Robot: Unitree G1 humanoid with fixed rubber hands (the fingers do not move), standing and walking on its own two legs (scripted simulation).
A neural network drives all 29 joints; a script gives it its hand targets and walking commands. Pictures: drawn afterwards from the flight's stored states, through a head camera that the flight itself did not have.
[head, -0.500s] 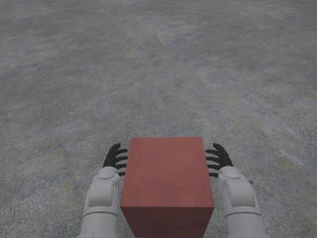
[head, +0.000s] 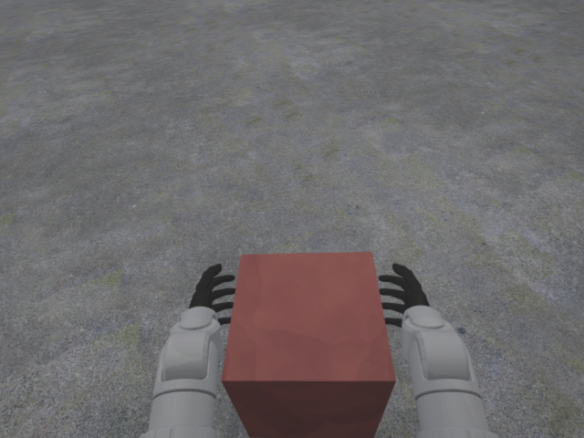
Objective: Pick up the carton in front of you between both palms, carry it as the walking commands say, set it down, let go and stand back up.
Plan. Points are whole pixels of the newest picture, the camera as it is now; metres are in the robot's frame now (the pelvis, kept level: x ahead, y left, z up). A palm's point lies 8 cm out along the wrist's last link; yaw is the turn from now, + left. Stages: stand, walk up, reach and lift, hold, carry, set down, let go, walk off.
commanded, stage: carry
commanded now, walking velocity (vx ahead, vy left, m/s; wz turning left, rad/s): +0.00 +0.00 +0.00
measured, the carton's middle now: (308, 348) +0.30 +0.00 -0.08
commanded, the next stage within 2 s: hold in 0.50 s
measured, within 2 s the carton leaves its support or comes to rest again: neither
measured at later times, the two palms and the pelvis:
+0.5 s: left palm (204, 322) +0.28 +0.15 +0.04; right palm (419, 321) +0.28 -0.15 +0.04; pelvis -0.01 +0.00 +0.00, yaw +0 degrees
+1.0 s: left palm (213, 298) +0.31 +0.13 +0.06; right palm (432, 305) +0.29 -0.17 +0.06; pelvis +0.01 -0.01 +0.01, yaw -2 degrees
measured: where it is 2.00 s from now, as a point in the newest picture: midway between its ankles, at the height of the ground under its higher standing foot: outside the picture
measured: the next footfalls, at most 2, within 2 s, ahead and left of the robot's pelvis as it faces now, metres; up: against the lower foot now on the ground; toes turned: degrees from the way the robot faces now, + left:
none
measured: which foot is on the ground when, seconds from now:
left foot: down 0.00-1.00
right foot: down 0.00-1.00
